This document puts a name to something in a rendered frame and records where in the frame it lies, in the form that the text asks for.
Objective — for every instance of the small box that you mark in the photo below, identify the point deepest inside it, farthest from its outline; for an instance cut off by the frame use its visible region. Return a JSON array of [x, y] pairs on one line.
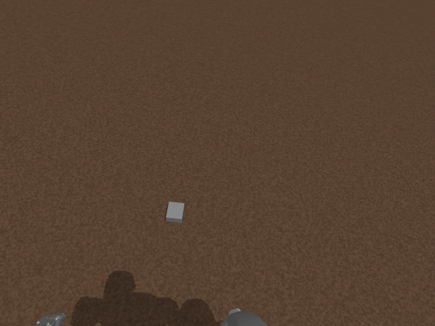
[[175, 212]]

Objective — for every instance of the left robot hand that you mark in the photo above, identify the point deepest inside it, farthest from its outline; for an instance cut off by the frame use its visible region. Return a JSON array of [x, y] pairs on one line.
[[53, 320]]

